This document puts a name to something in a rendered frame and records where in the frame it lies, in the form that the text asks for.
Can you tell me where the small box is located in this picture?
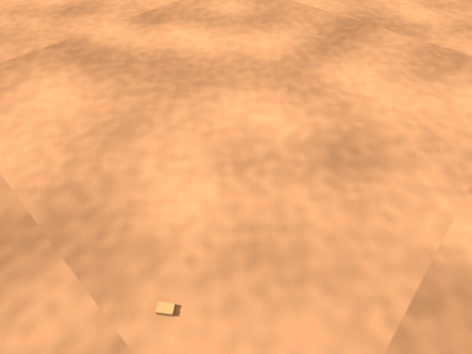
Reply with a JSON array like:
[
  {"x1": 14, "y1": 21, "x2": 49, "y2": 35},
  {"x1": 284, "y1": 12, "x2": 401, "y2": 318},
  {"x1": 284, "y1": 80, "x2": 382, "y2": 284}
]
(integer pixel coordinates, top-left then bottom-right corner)
[{"x1": 156, "y1": 302, "x2": 176, "y2": 317}]

